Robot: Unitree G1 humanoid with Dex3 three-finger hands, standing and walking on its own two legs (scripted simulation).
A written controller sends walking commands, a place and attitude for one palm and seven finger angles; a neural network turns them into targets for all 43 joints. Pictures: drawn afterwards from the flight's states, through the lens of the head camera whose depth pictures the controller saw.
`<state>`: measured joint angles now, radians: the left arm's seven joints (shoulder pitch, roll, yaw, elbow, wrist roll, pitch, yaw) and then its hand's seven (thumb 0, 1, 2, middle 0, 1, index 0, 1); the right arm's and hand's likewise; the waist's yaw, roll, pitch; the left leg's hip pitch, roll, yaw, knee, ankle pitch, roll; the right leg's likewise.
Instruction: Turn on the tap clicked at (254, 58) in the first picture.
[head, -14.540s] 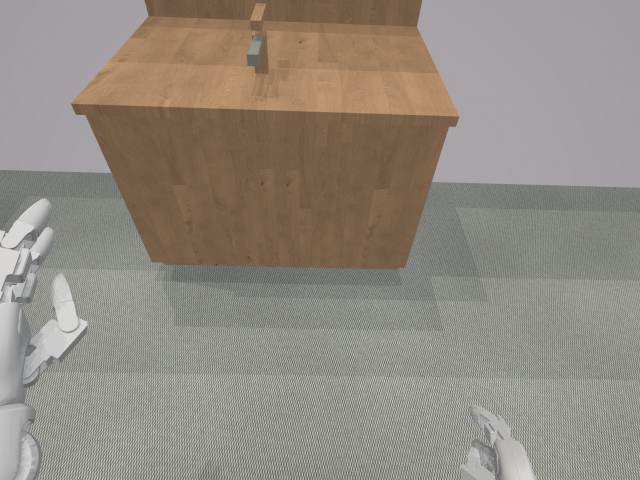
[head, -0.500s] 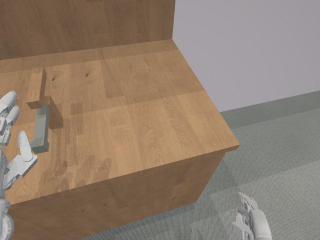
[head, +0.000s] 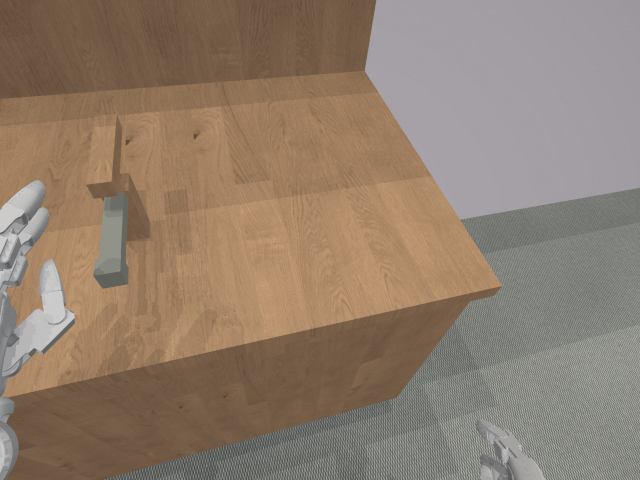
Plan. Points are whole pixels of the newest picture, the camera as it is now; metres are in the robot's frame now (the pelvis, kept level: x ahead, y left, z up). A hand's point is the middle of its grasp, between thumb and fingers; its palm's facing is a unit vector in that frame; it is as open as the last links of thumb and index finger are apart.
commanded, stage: come to a stop and stand still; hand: left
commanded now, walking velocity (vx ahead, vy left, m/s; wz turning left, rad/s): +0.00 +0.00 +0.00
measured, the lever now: (111, 271) +0.32 +0.28 +0.07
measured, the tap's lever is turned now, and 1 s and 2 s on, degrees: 0 0 0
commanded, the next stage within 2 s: look again from close up in 0.32 s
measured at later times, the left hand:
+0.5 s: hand (6, 336) +0.19 +0.27 +0.17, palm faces +0.41 -0.85 -0.33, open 7.5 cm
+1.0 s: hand (41, 345) +0.19 +0.24 +0.17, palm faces +0.39 -0.87 -0.31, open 7.5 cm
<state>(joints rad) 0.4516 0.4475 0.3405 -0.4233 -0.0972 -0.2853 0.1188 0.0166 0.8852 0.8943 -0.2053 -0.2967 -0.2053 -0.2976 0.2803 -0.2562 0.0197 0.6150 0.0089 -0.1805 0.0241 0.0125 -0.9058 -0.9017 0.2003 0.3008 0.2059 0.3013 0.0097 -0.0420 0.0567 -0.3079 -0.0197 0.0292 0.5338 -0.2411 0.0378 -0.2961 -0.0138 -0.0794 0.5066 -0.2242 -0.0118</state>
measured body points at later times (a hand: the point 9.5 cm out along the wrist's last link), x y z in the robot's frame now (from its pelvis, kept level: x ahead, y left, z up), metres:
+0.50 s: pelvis -0.02 +0.01 +0.00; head +0.01 +0.04 +0.45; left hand +0.17 +0.32 +0.19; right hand +0.18 -0.18 -0.07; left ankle +0.03 +0.09 -0.73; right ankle +0.03 -0.11 -0.73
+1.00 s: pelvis -0.03 -0.01 +0.00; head -0.01 +0.00 +0.45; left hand +0.16 +0.29 +0.19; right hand +0.15 -0.23 -0.07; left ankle +0.03 +0.09 -0.73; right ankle +0.03 -0.11 -0.73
